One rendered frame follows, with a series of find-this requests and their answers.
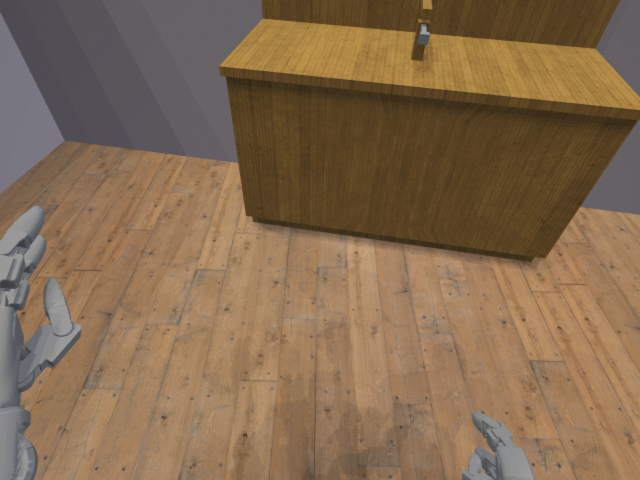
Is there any left robot hand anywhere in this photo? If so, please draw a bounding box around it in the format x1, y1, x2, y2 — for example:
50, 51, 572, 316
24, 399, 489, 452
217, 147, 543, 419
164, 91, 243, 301
0, 206, 81, 408

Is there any right robot hand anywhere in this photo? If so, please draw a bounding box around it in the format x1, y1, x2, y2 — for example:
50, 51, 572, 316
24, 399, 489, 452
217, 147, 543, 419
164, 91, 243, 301
462, 411, 536, 480

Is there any counter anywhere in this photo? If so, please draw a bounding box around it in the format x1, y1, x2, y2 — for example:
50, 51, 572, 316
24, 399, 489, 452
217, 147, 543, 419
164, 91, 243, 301
219, 0, 640, 262

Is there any tap lever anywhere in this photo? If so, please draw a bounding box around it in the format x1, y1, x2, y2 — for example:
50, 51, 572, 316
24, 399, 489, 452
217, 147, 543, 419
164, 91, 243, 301
418, 24, 430, 45

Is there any left robot forearm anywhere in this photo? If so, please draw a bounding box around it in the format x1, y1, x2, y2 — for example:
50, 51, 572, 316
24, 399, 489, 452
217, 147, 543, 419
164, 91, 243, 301
0, 406, 38, 480

